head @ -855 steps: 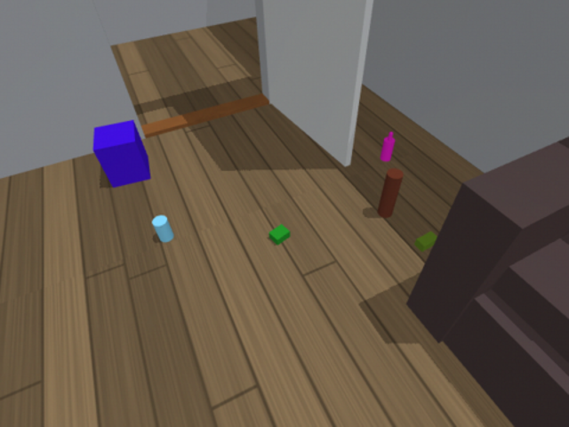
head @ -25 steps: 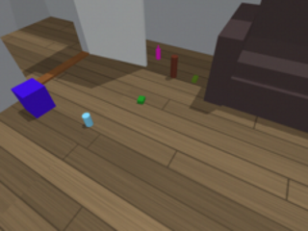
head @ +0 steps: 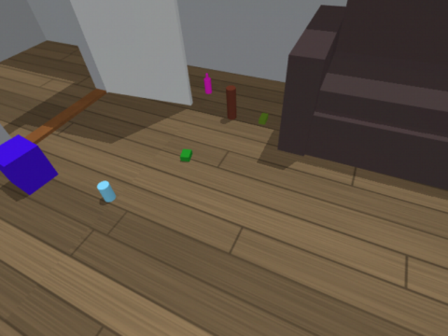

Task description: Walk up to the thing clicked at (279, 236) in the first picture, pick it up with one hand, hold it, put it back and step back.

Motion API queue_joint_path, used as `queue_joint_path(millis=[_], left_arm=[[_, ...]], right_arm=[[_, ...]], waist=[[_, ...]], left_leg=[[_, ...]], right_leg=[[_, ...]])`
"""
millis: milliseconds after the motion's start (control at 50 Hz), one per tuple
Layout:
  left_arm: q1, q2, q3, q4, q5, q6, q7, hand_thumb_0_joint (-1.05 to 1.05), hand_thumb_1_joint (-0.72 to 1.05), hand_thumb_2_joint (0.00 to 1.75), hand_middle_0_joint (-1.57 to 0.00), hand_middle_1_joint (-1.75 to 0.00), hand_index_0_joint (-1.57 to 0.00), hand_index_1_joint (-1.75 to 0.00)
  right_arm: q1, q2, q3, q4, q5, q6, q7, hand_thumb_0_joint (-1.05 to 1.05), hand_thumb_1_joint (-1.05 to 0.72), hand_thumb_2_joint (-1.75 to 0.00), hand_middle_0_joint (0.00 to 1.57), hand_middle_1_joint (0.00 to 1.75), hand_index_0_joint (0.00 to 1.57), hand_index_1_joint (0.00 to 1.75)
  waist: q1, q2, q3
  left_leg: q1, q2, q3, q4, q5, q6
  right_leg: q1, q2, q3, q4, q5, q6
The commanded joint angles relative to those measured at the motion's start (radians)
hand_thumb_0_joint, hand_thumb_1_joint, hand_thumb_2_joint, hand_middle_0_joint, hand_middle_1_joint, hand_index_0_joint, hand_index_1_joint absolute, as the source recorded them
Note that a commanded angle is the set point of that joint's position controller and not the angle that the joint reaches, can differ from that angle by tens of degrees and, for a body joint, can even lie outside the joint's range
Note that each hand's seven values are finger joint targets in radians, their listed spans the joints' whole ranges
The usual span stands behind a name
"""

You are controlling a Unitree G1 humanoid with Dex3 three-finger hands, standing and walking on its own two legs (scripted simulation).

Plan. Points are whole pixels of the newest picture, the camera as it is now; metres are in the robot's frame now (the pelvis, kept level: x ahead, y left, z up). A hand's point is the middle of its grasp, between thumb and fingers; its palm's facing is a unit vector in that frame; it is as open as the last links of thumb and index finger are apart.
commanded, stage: walk up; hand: left
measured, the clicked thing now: (186, 155) +1.37 +0.29 -0.75
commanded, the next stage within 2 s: none
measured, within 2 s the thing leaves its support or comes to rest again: neither
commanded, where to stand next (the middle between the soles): +0.98 +0.05 m, yaw +1 degrees
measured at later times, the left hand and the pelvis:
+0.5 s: hand (98, 334) +0.21 +0.30 -0.17, palm faces +0.05 -0.94 -0.35, open 7.4 cm; pelvis +0.20 +0.02 -0.02, yaw +3 degrees
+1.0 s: hand (126, 212) +0.48 +0.29 -0.12, palm faces +0.03 -0.90 -0.43, open 7.4 cm; pelvis +0.43 +0.00 -0.01, yaw +2 degrees
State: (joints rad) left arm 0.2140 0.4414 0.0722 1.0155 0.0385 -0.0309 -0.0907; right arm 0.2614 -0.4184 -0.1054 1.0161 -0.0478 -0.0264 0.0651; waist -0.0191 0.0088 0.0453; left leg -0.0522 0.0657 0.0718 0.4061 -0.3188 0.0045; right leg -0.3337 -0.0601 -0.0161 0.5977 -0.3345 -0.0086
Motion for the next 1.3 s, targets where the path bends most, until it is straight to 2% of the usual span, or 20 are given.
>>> queue_joint_path(millis=[0,20,40,140,340,420,440,460,480,580,680,820,840,880,1000,1120,1200,1220,1260,1280], left_arm=[[0.306,0.269,0.099,0.016,0.003,-0.045,0.045,0.00,0.90,0.90,-0.20,-0.30,-0.20,-0.30],[0.280,0.353,0.111,-0.035,0.011,-0.055,0.055,0.00,0.90,0.90,-0.20,-0.30,-0.20,-0.30],[0.143,0.365,0.095,-0.084,-0.004,-0.055,0.055,0.00,0.90,0.90,-0.20,-0.30,-0.20,-0.30],[-0.007,0.238,0.059,-0.137,-0.025,-0.070,0.057,0.00,0.90,0.90,-0.20,-0.30,-0.20,-0.30],[0.069,0.255,0.075,-0.170,-0.021,-0.077,0.054,0.00,0.90,0.90,-0.20,-0.30,-0.20,-0.30],[0.078,0.236,0.050,-0.180,-0.027,-0.065,0.060,0.00,0.90,0.90,-0.20,-0.30,-0.20,-0.30],[0.118,0.182,0.031,-0.187,-0.032,-0.058,0.064,0.00,0.90,0.90,-0.20,-0.30,-0.20,-0.30],[0.154,0.100,0.014,-0.214,-0.052,-0.056,0.061,0.00,0.90,0.90,-0.20,-0.30,-0.20,-0.30],[0.113,0.197,0.033,-0.207,-0.049,-0.054,0.073,0.00,0.90,0.90,-0.20,-0.30,-0.20,-0.30],[0.149,0.186,0.023,-0.154,-0.050,-0.050,0.051,0.00,0.90,0.90,-0.20,-0.30,-0.20,-0.30],[0.068,0.171,0.030,-0.185,-0.026,-0.045,0.015,0.00,0.90,0.90,-0.20,-0.30,-0.20,-0.30],[0.169,0.194,0.063,-0.135,-0.016,-0.063,0.020,0.00,0.90,0.90,-0.20,-0.30,-0.20,-0.30],[0.273,0.237,0.083,-0.108,-0.016,-0.075,0.037,0.00,0.90,0.90,-0.20,-0.30,-0.20,-0.30],[0.302,0.359,0.094,-0.141,-0.026,-0.089,0.058,0.00,0.90,0.90,-0.20,-0.30,-0.20,-0.30],[0.117,0.241,0.056,-0.202,-0.038,-0.090,0.068,0.00,0.90,0.90,-0.20,-0.30,-0.20,-0.30],[0.115,0.263,0.061,-0.241,-0.026,-0.093,0.064,0.00,0.90,0.90,-0.20,-0.30,-0.20,-0.30],[0.082,0.249,0.046,-0.243,-0.028,-0.076,0.060,0.00,0.90,0.90,-0.20,-0.30,-0.20,-0.30],[0.108,0.205,0.029,-0.242,-0.026,-0.072,0.060,0.00,0.90,0.90,-0.20,-0.30,-0.20,-0.30],[0.165,0.137,0.008,-0.250,-0.041,-0.061,0.065,0.00,0.90,0.90,-0.20,-0.30,-0.20,-0.30],[0.119,0.233,0.024,-0.231,-0.033,-0.054,0.079,0.00,0.90,0.90,-0.20,-0.30,-0.20,-0.30]], right_arm=[[-0.164,-0.118,-0.006,-0.160,0.003,-0.024,-0.011,0.00,-0.90,-0.90,0.20,0.30,0.20,0.30],[-0.162,-0.107,0.005,-0.189,0.019,-0.019,-0.009,0.00,-0.90,-0.90,0.20,0.30,0.20,0.30],[-0.146,-0.193,-0.019,-0.168,0.024,-0.010,-0.015,0.00,-0.90,-0.90,0.20,0.30,0.20,0.30],[0.042,-0.216,-0.027,-0.070,0.036,-0.016,0.004,0.00,-0.90,-0.90,0.20,0.30,0.20,0.30],[-0.138,-0.177,-0.021,-0.188,0.018,-0.030,0.036,0.00,-0.90,-0.90,0.20,0.30,0.20,0.30],[0.024,-0.194,-0.042,-0.158,0.013,-0.045,0.016,0.00,-0.90,-0.90,0.20,0.30,0.20,0.30],[0.177,-0.247,-0.064,-0.120,0.003,-0.053,0.001,0.00,-0.90,-0.90,0.20,0.30,0.20,0.30],[0.245,-0.352,-0.094,-0.142,-0.003,-0.060,-0.012,0.00,-0.90,-0.90,0.20,0.30,0.20,0.30],[0.226,-0.378,-0.101,-0.164,0.044,-0.062,-0.013,0.00,-0.90,-0.90,0.20,0.30,0.20,0.30],[0.032,-0.237,-0.035,-0.219,0.049,-0.064,-0.029,0.00,-0.90,-0.90,0.20,0.30,0.20,0.30],[0.007,-0.272,-0.039,-0.254,0.036,-0.076,-0.017,0.00,-0.90,-0.90,0.20,0.30,0.20,0.30],[-0.052,-0.231,-0.017,-0.275,0.039,-0.062,-0.010,0.00,-0.90,-0.90,0.20,0.30,0.20,0.30],[-0.004,-0.174,0.002,-0.273,0.038,-0.060,-0.011,0.00,-0.90,-0.90,0.20,0.30,0.20,0.30],[0.013,-0.192,0.007,-0.279,0.045,-0.050,-0.022,0.00,-0.90,-0.90,0.20,0.30,0.20,0.30],[0.071,-0.192,0.000,-0.192,0.050,-0.036,-0.010,0.00,-0.90,-0.90,0.20,0.30,0.20,0.30],[-0.047,-0.167,-0.008,-0.242,0.035,-0.042,0.016,0.00,-0.90,-0.90,0.20,0.30,0.20,0.30],[0.056,-0.184,-0.030,-0.200,0.031,-0.053,0.013,0.00,-0.90,-0.90,0.20,0.30,0.20,0.30],[0.149,-0.224,-0.047,-0.169,0.028,-0.059,0.001,0.00,-0.90,-0.90,0.20,0.30,0.20,0.30],[0.230,-0.367,-0.081,-0.201,0.028,-0.070,-0.020,0.00,-0.90,-0.90,0.20,0.30,0.20,0.30],[0.174,-0.371,-0.082,-0.211,0.060,-0.065,-0.019,0.00,-0.90,-0.90,0.20,0.30,0.20,0.30]], waist=[[0.213,-0.290,-0.078],[0.197,-0.321,-0.048],[0.133,-0.149,0.037],[0.014,-0.137,0.073],[0.073,-0.097,0.073],[-0.027,-0.006,-0.038],[-0.084,0.117,-0.126],[-0.099,0.350,-0.192],[-0.106,0.213,-0.226],[0.007,0.118,-0.008],[-0.002,0.161,0.037],[0.105,0.020,-0.027],[0.151,-0.177,-0.096],[0.140,-0.256,-0.067],[0.034,-0.184,0.001],[0.061,-0.153,-0.013],[-0.024,-0.075,-0.045],[-0.066,0.027,-0.094],[-0.086,0.282,-0.118],[-0.071,0.137,-0.065]], left_leg=[[-0.611,-0.049,0.059,0.490,-0.358,0.079],[-0.725,-0.127,-0.092,0.720,-0.294,0.042],[-0.639,-0.057,-0.238,0.745,-0.197,0.030],[-0.480,0.004,-0.207,0.609,0.040,-0.004],[-0.426,0.044,-0.054,0.193,0.161,0.001],[-0.096,-0.039,0.030,0.098,0.152,0.052],[0.114,-0.004,-0.049,0.073,0.032,0.103],[0.295,0.286,-0.574,-0.040,-0.083,0.212],[0.255,0.368,-0.775,-0.149,-0.112,0.302],[-0.121,0.233,-0.234,-0.134,0.156,0.208],[-0.184,0.236,-0.176,-0.193,-0.072,0.243],[-0.343,0.141,-0.053,0.085,-0.084,0.140],[-0.402,0.065,0.012,0.386,-0.028,0.107],[-0.680,-0.082,-0.072,0.787,-0.217,0.033],[-0.513,0.018,-0.146,0.571,-0.038,0.006],[-0.380,0.023,-0.055,0.263,0.099,0.007],[-0.090,-0.036,0.025,0.153,0.170,0.032],[0.070,-0.050,0.005,0.152,0.091,0.048],[0.173,0.351,-0.740,-0.185,-0.309,0.207],[0.029,0.388,-0.758,-0.192,-0.351,0.279]], right_leg=[[0.587,-0.056,0.136,-0.250,-0.187,-0.035],[0.456,-0.327,0.647,-0.498,-0.602,-0.137],[0.258,-0.391,0.733,-0.558,-0.704,-0.178],[0.120,-0.206,0.248,-0.489,-0.247,-0.158],[0.238,-0.184,0.056,-0.390,0.035,-0.167],[0.176,-0.131,-0.047,-0.013,0.462,-0.132],[0.042,-0.058,-0.092,0.278,0.409,-0.101],[-0.257,0.111,-0.076,0.579,0.009,-0.033],[-0.291,0.116,0.085,0.646,-0.221,-0.056],[-0.180,-0.027,0.103,0.460,-0.027,-0.027],[-0.140,-0.058,0.017,0.146,0.054,0.000],[0.247,0.021,-0.072,-0.029,0.144,-0.023],[0.391,-0.019,0.031,-0.140,-0.012,-0.042],[0.434,-0.374,0.713,-0.393,-0.172,-0.200],[0.197,-0.215,0.184,-0.319,0.242,-0.217],[0.154,-0.227,0.097,-0.289,0.202,-0.207],[0.007,-0.171,0.016,-0.106,0.170,-0.149],[-0.076,-0.125,-0.022,0.086,0.200,-0.127],[-0.389,0.105,-0.028,0.554,-0.187,-0.046],[-0.364,0.025,0.083,0.632,-0.191,-0.056]])
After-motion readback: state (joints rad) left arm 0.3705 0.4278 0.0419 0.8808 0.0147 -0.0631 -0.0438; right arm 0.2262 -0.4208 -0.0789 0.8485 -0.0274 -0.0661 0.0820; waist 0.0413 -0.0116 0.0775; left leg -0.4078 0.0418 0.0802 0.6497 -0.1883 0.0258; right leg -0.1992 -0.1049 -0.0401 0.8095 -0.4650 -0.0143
